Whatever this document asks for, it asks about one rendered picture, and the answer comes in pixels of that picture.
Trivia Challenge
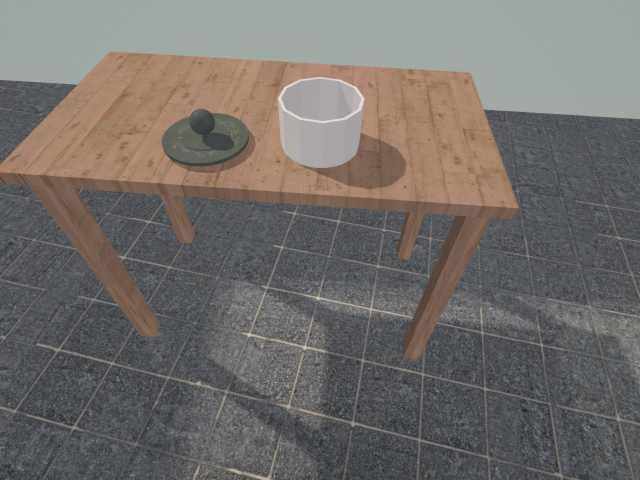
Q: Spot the lid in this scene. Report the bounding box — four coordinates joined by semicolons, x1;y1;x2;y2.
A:
162;113;249;167

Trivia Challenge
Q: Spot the pot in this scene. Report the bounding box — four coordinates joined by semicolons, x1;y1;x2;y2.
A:
278;77;365;168

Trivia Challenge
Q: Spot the knob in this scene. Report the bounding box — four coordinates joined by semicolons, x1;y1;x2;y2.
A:
189;109;215;135

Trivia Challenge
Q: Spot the table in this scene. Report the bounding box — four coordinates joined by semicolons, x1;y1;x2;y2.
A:
0;51;519;359

